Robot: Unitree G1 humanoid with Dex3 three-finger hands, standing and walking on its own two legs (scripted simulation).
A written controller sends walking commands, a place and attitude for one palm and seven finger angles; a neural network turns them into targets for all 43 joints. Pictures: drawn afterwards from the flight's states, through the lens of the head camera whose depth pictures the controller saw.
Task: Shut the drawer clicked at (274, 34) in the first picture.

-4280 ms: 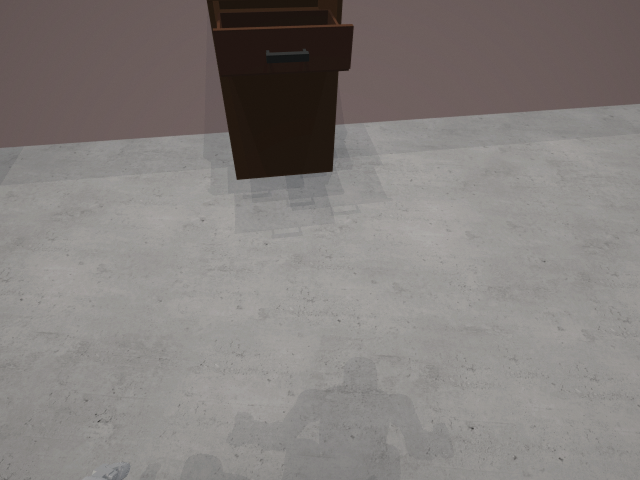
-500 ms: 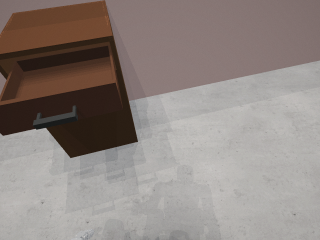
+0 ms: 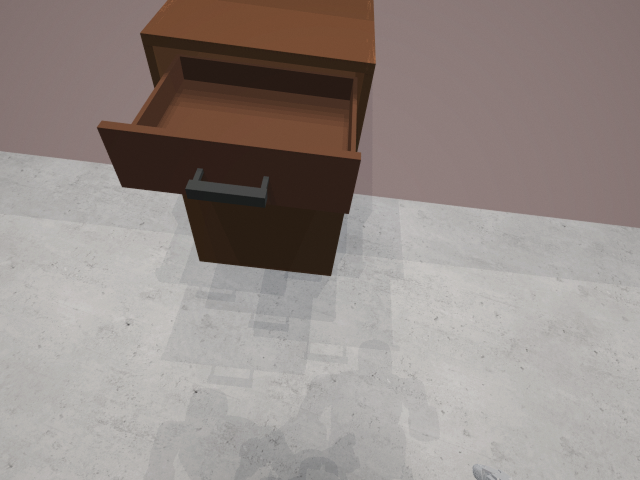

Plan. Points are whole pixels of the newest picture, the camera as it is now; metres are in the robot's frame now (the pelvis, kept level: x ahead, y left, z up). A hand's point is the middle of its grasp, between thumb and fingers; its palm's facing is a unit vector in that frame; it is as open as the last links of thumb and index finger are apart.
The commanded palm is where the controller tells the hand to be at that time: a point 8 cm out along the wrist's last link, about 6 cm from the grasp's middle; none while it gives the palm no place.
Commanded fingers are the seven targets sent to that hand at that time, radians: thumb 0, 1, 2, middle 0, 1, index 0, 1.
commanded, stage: take the last steps up to it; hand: left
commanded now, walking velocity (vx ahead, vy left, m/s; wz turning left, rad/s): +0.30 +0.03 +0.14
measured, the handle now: (230, 185) +0.57 +0.22 -0.03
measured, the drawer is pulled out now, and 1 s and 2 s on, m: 0.29 0.29 0.29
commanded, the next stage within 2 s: come to a stop and stand still in 0.94 s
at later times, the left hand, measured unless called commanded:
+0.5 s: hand out of the picture +0.13 +0.15 -0.15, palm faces +0.07 -0.97 -0.22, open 7.4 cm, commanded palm none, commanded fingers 0.00 0.90 0.90 -0.20 -0.30 -0.20 -0.30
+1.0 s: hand out of the picture +0.07 +0.12 -0.16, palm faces +0.25 -0.96 -0.13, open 7.4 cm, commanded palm none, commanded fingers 0.00 0.90 0.90 -0.20 -0.30 -0.20 -0.30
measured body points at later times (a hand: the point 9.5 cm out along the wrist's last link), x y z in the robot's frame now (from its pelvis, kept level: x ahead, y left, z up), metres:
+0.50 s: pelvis +0.06 -0.04 +0.00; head +0.06 -0.06 +0.45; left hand +0.13 +0.20 -0.13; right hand -0.01 -0.26 -0.17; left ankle +0.00 +0.08 -0.71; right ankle +0.10 -0.12 -0.73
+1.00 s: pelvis +0.21 +0.01 +0.00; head +0.24 +0.02 +0.45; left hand +0.06 +0.17 -0.15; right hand +0.35 -0.20 -0.15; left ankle +0.27 +0.12 -0.73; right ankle +0.10 -0.12 -0.73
